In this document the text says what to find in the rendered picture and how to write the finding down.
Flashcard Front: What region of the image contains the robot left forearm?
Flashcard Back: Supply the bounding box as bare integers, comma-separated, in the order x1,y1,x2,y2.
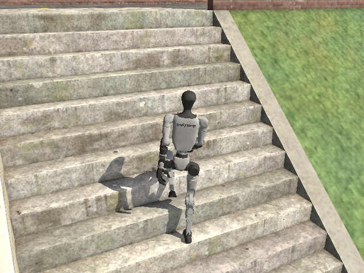
157,138,168,169

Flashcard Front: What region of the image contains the robot right forearm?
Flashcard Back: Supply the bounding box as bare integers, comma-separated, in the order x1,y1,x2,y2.
191,145,202,150

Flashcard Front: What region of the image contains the robot head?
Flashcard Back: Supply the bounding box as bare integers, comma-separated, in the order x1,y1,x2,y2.
177,90,197,119

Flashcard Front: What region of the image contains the right robot upper arm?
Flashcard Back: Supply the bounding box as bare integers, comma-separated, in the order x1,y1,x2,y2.
195,116,208,146

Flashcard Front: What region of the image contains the robot right thigh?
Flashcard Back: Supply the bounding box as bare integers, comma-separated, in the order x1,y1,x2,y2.
185,161,200,207

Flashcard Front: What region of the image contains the left robot upper arm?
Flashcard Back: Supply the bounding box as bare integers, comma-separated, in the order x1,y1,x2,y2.
162,114,175,146

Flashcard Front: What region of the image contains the robot left hand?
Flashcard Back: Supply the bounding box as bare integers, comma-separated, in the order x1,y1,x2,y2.
156,168,170,186

